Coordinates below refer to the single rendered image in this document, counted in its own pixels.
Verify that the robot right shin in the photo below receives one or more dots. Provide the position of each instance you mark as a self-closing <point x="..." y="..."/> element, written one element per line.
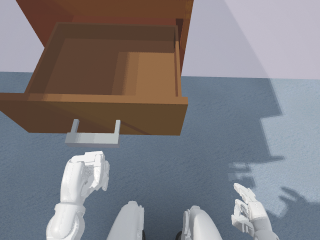
<point x="183" y="236"/>

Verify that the left robot forearm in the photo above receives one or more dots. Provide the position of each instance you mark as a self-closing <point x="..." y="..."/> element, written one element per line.
<point x="67" y="223"/>

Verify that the right robot forearm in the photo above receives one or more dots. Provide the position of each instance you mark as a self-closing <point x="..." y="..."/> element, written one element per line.
<point x="265" y="235"/>

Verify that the handle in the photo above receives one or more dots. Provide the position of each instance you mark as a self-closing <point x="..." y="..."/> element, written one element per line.
<point x="93" y="140"/>

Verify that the drawer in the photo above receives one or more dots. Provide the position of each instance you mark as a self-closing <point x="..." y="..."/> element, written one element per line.
<point x="102" y="72"/>

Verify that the cabinet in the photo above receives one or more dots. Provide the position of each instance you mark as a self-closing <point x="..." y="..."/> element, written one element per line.
<point x="43" y="15"/>

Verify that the right robot thigh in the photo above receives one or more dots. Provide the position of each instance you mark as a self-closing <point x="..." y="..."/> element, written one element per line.
<point x="199" y="226"/>

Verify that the robot left hand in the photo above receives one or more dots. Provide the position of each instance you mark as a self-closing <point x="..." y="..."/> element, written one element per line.
<point x="91" y="167"/>

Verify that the robot right hand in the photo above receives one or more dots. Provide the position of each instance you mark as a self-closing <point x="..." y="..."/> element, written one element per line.
<point x="254" y="216"/>

